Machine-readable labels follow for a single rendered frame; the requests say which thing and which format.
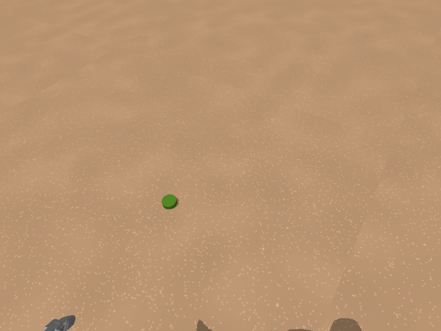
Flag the left robot hand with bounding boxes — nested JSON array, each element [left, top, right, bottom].
[[44, 315, 76, 331]]

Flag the tin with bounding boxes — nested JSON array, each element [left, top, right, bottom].
[[162, 194, 177, 210]]

